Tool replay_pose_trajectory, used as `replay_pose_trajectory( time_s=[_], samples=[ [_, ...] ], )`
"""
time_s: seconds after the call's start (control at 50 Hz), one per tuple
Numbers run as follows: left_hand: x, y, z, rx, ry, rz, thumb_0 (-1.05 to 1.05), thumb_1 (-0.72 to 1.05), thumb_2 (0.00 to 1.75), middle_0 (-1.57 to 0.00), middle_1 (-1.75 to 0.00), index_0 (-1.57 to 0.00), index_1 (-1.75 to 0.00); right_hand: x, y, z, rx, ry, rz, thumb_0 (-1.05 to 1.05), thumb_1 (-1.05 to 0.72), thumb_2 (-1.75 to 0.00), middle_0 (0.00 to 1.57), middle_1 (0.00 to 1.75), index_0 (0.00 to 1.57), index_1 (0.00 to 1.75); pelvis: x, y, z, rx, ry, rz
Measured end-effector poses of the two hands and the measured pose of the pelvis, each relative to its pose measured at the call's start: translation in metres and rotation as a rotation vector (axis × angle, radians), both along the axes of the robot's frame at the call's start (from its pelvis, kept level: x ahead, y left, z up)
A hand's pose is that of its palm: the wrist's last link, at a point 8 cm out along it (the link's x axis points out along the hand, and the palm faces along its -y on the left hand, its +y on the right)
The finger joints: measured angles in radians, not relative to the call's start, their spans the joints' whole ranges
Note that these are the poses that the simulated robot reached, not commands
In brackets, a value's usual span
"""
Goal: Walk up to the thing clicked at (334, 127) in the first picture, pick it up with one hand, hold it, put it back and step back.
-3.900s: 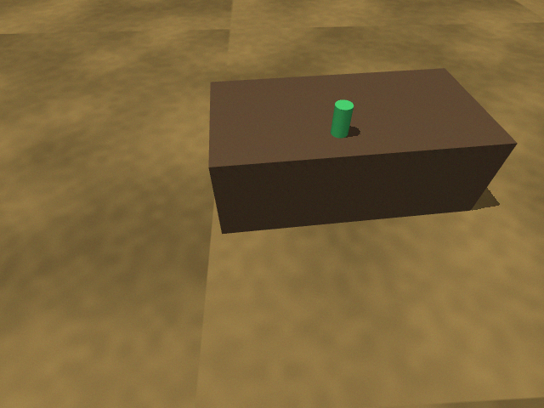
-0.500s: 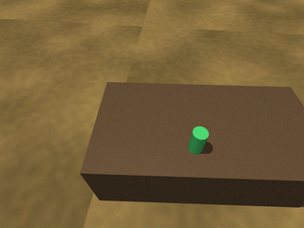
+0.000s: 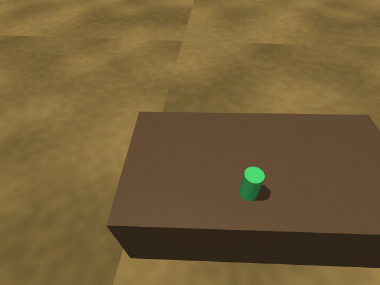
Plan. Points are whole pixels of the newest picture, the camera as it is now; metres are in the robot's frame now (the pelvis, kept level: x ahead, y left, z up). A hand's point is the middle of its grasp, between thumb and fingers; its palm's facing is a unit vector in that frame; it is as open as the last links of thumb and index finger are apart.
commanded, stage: walk up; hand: right
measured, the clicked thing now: (251, 184) +0.53 -0.19 -0.29
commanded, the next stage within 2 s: stand in 0.54 s
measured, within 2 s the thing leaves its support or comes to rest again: neither
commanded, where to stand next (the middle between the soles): +0.08 +0.02 m, yaw +0 degrees
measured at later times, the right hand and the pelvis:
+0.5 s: hand out of the picture +0.09 -0.25 -0.16, palm faces -0.01 +0.95 -0.32, open 7.3 cm; pelvis +0.01 +0.00 +0.00, yaw +0 degrees
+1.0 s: hand out of the picture +0.11 -0.26 -0.15, palm faces -0.03 +0.94 -0.33, open 7.3 cm; pelvis +0.02 -0.01 +0.00, yaw +0 degrees
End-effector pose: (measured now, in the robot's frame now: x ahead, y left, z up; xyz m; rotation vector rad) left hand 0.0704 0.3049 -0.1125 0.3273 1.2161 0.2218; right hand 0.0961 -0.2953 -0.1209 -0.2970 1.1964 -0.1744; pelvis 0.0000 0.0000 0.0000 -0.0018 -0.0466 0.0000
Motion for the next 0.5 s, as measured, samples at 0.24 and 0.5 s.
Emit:
replay_pose_trajectory(
  time_s=[0.24,0.5],
  samples=[
    [0.012,-0.005,-0.003,-0.022,0.006,-0.01,0.0,0.9,0.9,-0.2,-0.3,-0.21,-0.3,-0.025,0.0,-0.002,-0.007,0.077,-0.029,0.0,-0.91,-0.9,0.2,0.3,0.21,0.3,0.007,0.002,0.002,0.001,0.011,0.003],
    [0.027,-0.005,-0.002,-0.017,-0.006,-0.014,0.0,0.9,0.9,-0.2,-0.3,-0.21,-0.3,-0.012,0.001,-0.002,-0.005,0.057,-0.034,0.0,-0.91,-0.9,0.2,0.3,0.21,0.3,0.015,0.002,0.002,0.002,0.014,0.006]
  ],
)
